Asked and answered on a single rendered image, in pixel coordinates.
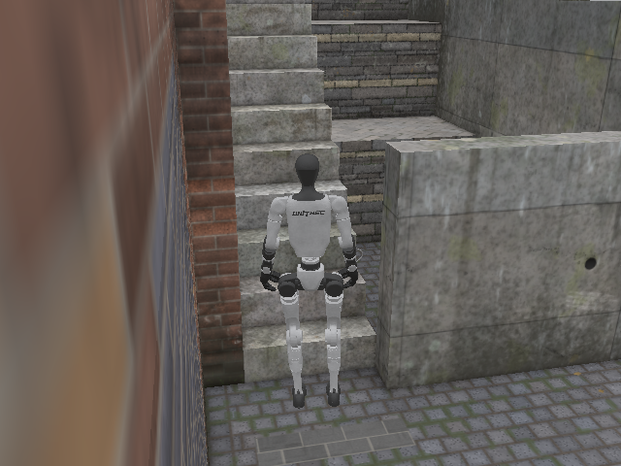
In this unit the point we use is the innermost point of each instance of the right robot forearm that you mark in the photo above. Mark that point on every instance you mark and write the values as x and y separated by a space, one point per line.
349 255

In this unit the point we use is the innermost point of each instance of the right robot hand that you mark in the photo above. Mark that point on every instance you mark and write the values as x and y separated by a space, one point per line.
354 277

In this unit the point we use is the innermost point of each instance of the robot right thigh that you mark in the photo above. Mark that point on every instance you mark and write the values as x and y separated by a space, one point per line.
333 290

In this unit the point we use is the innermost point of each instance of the left robot forearm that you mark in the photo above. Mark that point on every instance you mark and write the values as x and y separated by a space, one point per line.
268 258

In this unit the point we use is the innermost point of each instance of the left robot hand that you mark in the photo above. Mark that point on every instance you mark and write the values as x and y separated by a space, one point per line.
272 277

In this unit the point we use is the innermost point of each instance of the right robot shin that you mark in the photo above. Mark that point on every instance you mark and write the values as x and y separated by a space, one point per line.
334 362

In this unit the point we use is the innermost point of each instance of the right robot upper arm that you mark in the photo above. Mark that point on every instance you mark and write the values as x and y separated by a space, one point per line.
339 205

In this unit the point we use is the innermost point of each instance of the left robot upper arm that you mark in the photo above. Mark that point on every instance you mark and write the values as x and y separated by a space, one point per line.
278 207

